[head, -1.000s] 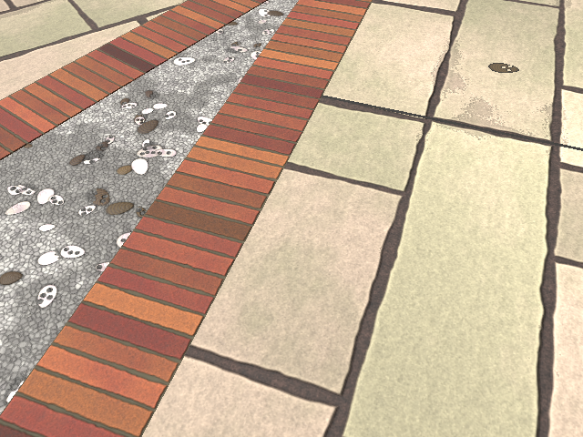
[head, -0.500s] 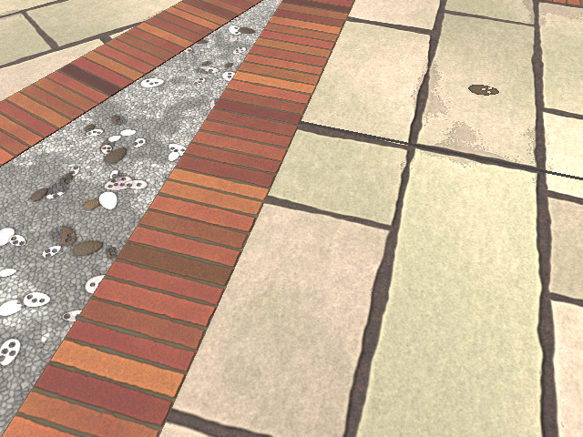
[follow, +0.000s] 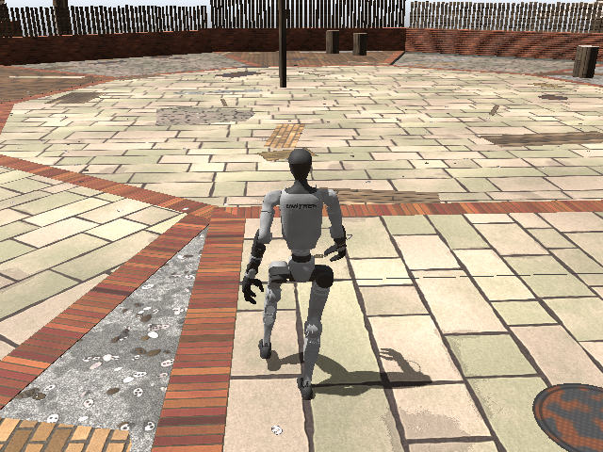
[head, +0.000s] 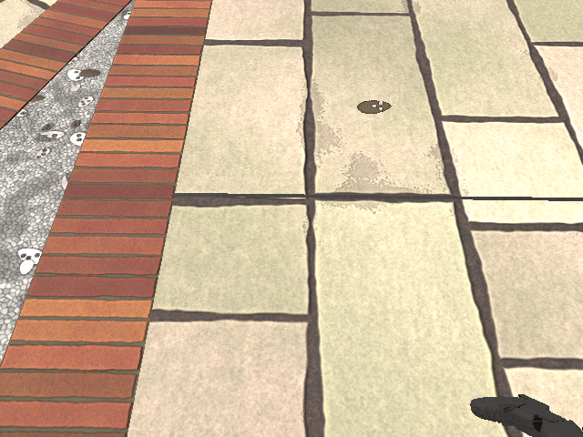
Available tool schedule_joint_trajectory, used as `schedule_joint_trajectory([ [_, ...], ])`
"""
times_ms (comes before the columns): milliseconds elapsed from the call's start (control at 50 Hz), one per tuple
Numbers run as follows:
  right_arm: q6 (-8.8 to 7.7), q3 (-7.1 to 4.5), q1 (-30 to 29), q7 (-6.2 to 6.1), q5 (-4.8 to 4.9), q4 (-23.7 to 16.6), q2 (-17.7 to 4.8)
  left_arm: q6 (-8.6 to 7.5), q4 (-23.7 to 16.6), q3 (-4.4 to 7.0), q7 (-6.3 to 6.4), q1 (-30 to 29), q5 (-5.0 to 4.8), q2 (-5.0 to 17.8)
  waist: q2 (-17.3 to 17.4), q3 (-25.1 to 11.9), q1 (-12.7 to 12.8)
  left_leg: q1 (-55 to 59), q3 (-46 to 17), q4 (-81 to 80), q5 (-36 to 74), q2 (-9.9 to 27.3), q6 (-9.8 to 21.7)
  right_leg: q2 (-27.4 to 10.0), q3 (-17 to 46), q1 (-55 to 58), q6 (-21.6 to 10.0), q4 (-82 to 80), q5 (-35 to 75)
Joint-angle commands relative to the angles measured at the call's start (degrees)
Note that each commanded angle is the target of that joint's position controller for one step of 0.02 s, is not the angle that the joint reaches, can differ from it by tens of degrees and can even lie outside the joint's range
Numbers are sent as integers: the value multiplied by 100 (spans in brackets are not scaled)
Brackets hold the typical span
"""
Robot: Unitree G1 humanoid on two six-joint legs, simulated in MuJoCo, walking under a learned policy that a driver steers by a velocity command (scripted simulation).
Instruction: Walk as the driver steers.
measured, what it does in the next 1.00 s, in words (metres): walks ahead: left foot, then right foot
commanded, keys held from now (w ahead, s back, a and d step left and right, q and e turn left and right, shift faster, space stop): w+shift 0.46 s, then w+q+shift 0.16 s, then q+shift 0.38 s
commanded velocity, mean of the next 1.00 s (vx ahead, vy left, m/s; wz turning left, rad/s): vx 0.80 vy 0.00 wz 0.12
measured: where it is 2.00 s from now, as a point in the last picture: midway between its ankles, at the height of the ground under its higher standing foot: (359, 247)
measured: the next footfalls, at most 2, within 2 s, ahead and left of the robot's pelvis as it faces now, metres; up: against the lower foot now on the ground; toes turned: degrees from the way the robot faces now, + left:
left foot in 0.18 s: +0.39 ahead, +0.13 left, +0.00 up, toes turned -7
right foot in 0.60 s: +0.78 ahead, -0.15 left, +0.00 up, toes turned -9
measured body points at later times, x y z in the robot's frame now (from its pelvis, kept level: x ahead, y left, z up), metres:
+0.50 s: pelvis +0.49 +0.02 +0.00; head +0.51 +0.01 +0.45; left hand +0.78 +0.17 -0.06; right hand +0.33 -0.22 -0.13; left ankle +0.35 +0.14 -0.73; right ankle +0.66 -0.15 -0.68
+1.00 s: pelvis +0.90 -0.04 -0.02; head +0.93 -0.03 +0.42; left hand +0.90 +0.24 -0.15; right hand +1.09 -0.28 -0.12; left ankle +1.05 +0.01 -0.73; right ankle +0.75 -0.15 -0.71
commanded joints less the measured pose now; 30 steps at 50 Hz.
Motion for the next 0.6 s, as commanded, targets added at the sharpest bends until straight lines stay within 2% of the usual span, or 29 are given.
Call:
schedule_joint_trajectory([
  [20,-7,20,-598,71,91,-550,-317,-164,-493,155,-9,-97,-40,815,-146,577,-11,1536,785,-1431,1413,-594,33,-1143,1172,-1818,-380,-1009,3430],
  [60,-17,40,-743,65,148,-620,-343,-177,-416,138,8,161,-108,823,-240,366,160,1846,885,-2081,1855,-775,259,-1294,1089,-1003,-178,-957,4402],
  [80,-17,25,-727,39,142,-641,-408,-193,-383,124,32,211,-111,841,-266,225,148,2025,918,-2370,1814,-898,369,-1334,1005,-519,-84,-716,5180],
  [100,-22,-29,-532,-6,134,-620,-556,-213,-377,136,74,225,-84,949,-433,-18,35,2323,879,-2559,1642,-1035,450,-1453,1055,-49,18,-311,5978],
  [120,-35,-150,20,-72,167,-488,-849,-226,-401,168,101,133,-5,1142,-590,-422,-282,2845,739,-2613,1239,-1148,543,-1605,1128,351,116,410,6636],
  [140,-38,-287,851,-162,247,-273,-1160,-219,-431,223,106,-66,102,1382,-691,-897,-791,3585,632,-2646,814,-1109,636,-1684,1106,459,169,1431,6832],
  [160,-15,-401,2027,-275,274,61,-1381,-207,-520,241,93,-490,186,1387,-594,-1302,-1493,4757,586,-2670,528,-837,704,-1487,915,-117,196,2797,6185],
  [180,7,-504,3064,-386,126,252,-1733,-238,-713,89,79,-615,261,723,152,-1889,-1736,6032,-487,-2211,-989,187,831,-1108,606,-1272,206,4921,3309],
  [200,-20,-595,2698,-264,-16,344,-2062,-226,-875,-81,40,631,-245,84,2502,-2640,-695,7254,-4238,-3338,-1192,1819,1905,-302,209,-3159,533,6796,-912],
  [220,3,-559,2073,-124,36,171,-1378,-170,-733,-102,131,117,-48,542,959,-1949,-820,6634,-4219,-3756,-2499,1370,1843,-886,192,-3846,354,6743,-349],
  [240,-34,-452,1763,-84,84,218,-928,-140,-854,-77,74,-643,43,637,216,-1080,-847,5703,-3225,-3884,-2304,1111,1722,-1111,174,-3927,353,6403,80],
  [260,-53,-393,1720,-61,36,368,-691,-128,-982,-93,11,-1043,110,580,-305,-541,-761,4931,-2607,-4007,-1657,883,1612,-1240,124,-3867,333,6109,169],
  [280,-89,-336,1883,-82,29,552,-580,-92,-1151,-119,-69,-1325,186,472,-199,-273,-658,4490,-2098,-4079,-1117,676,1505,-1363,192,-3856,329,5888,150],
  [300,-122,-290,2037,-91,56,742,-480,-26,-1234,-163,-140,-1318,221,319,-12,-99,-494,4117,-1746,-4241,-989,523,1413,-1406,172,-3797,358,5759,71],
  [320,-173,-277,2179,-78,133,878,-467,25,-1315,-208,-172,-1348,238,194,177,-8,-389,3998,-1537,-4377,-822,455,1361,-1450,178,-3880,384,5593,-16],
  [360,-258,-292,2239,-57,252,979,-608,76,-1541,-272,-227,-1686,279,169,276,287,-257,3716,-1062,-4771,-547,381,1323,-1568,91,-4233,477,5087,105],
  [400,-301,-304,2207,-41,280,979,-767,43,-1877,-326,-282,-2324,306,275,302,563,-234,3402,-423,-5134,270,194,1306,-1662,-232,-4298,564,4148,765],
  [420,-308,-299,2171,-22,317,969,-780,17,-1962,-369,-315,-2517,298,260,219,556,-228,3218,-43,-5221,664,-25,1246,-1714,-488,-3973,592,3506,1258],
  [440,-331,-317,2172,-15,341,971,-869,-19,-2076,-441,-365,-2743,260,184,316,650,-241,2888,157,-5429,1017,-51,1219,-1755,-705,-3409,567,2708,1728],
  [480,-362,-315,2578,-8,436,1126,-953,-48,-2161,-489,-407,-3242,218,134,129,774,-473,2899,258,-5874,1924,-2,1203,-1553,-1105,-2616,483,2062,2403],
  [500,-344,-332,2675,-13,427,1178,-1095,-51,-2177,-475,-381,-3274,208,202,174,744,-450,3305,276,-5782,2516,48,1197,-1472,-1115,-2533,451,1834,2444],
  [520,-324,-345,2740,-25,414,1204,-1245,-62,-2170,-432,-335,-3224,230,340,218,585,-396,3794,303,-5415,3671,98,1159,-1326,-1156,-2405,410,1652,2288],
  [540,-290,-369,2826,-49,392,1240,-1421,-68,-2125,-374,-265,-3052,268,485,348,262,-295,4262,308,-4835,4985,148,1114,-1103,-1219,-2115,371,1603,1893],
  [560,-227,-397,2851,-96,341,1277,-1595,-78,-1991,-288,-178,-2485,293,688,538,-190,17,4493,277,-3887,5751,205,1035,-946,-1103,-1462,323,1551,1421],
  [580,-146,-419,2736,-156,312,1275,-1711,-82,-1651,-179,-82,-1372,290,874,631,-793,562,4285,271,-2521,5669,149,956,-885,-998,-287,298,1429,1144],
  [600,-114,-387,2626,-172,292,1206,-1570,-85,-1361,-44,26,-359,350,1173,567,-1290,1008,3271,285,-921,4313,-97,904,-1431,-580,1103,294,1545,776],
])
